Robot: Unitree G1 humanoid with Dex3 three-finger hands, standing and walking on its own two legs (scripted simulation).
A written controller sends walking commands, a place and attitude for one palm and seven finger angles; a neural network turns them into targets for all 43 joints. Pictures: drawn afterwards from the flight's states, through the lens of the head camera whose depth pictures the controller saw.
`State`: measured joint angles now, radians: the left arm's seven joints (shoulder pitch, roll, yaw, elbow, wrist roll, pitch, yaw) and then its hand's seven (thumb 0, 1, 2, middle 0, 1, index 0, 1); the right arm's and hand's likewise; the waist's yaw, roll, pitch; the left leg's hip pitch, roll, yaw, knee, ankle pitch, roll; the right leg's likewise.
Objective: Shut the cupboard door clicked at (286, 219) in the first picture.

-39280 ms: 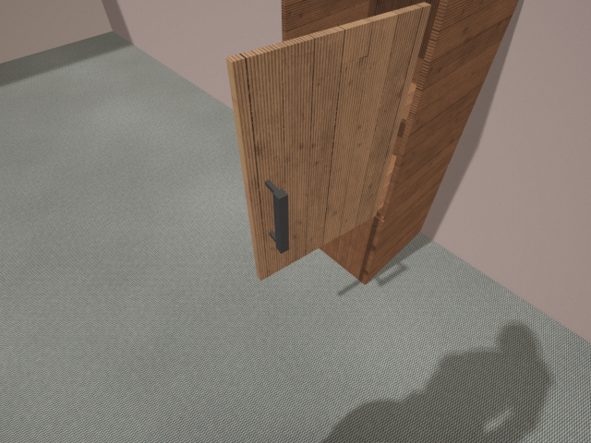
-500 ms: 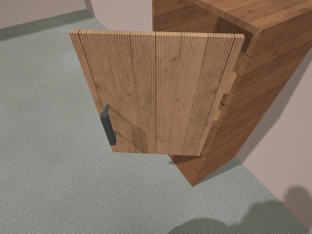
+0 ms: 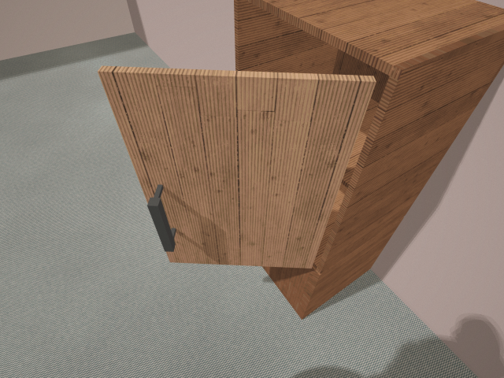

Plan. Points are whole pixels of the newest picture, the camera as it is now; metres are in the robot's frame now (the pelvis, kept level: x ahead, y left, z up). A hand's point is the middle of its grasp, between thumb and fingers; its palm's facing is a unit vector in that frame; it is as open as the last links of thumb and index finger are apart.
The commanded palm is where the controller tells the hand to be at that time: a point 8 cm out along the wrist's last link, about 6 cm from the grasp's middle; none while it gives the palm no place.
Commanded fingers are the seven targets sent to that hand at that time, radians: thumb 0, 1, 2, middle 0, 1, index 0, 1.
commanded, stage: raise the hand and make a fist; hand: left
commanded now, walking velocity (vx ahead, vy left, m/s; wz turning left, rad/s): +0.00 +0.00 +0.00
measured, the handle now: (164, 219) +0.45 +0.22 -0.09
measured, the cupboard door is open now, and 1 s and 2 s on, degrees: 54 54 54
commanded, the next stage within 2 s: bring the fist close to the handle in 1.98 s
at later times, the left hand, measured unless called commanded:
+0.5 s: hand out of the picture +0.11 +0.17 -0.10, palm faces +0.03 -1.00 +0.02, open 6.1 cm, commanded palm +0.11 +0.23 -0.07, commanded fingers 0.00 0.90 0.90 -0.60 -0.74 -0.60 -0.74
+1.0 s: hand out of the picture +0.14 +0.23 -0.05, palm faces +0.11 -0.99 -0.06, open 3.8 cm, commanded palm +0.11 +0.26 -0.07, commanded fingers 0.00 0.90 0.90 -1.06 -1.24 -1.06 -1.24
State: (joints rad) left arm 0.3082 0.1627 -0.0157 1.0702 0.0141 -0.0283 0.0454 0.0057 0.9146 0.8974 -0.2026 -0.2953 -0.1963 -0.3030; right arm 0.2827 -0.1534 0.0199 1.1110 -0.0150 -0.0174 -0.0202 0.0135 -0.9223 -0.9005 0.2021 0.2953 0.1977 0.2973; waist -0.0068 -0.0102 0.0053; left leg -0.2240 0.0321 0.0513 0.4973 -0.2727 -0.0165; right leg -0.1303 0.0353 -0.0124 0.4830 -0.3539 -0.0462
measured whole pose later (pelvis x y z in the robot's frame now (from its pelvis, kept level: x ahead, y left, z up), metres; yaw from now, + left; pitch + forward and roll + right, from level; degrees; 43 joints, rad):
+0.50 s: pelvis -0.06 +0.00 -0.10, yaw +0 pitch +16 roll +1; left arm 0.45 0.15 0.12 0.21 -0.22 -0.53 -0.32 0.01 0.90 0.90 -0.44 -0.55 -0.43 -0.56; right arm 0.11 -0.27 -0.07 0.53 0.00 -0.26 0.01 0.01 -0.91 -0.90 0.20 0.30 0.20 0.30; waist 0.04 -0.05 -0.15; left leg -0.98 0.01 -0.02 1.20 -0.49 -0.03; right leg -0.90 0.01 -0.06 1.24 -0.62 -0.06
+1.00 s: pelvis -0.08 +0.04 -0.12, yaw -1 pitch +17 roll -3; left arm 0.46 0.21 0.13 -0.09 -0.23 -0.50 -0.10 0.02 0.91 0.90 -0.89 -1.04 -0.88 -1.05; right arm 0.30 -0.23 -0.01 0.56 0.00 -0.21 -0.04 0.01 -0.90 -0.90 0.21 0.30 0.20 0.30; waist 0.00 0.04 -0.18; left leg -1.11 0.02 -0.02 1.30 -0.49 0.03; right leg -1.00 0.02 -0.07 1.27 -0.58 -0.01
